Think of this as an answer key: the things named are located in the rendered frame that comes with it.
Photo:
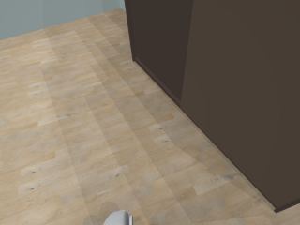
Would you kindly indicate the left robot thigh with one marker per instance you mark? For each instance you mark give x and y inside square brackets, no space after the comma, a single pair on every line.
[119,218]

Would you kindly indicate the wardrobe door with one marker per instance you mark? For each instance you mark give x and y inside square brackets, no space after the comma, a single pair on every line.
[242,88]
[161,33]

